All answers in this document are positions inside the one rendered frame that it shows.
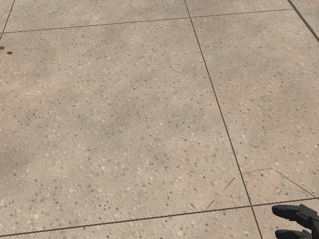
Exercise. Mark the right robot hand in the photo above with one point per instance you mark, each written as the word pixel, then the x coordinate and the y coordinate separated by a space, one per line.
pixel 303 215

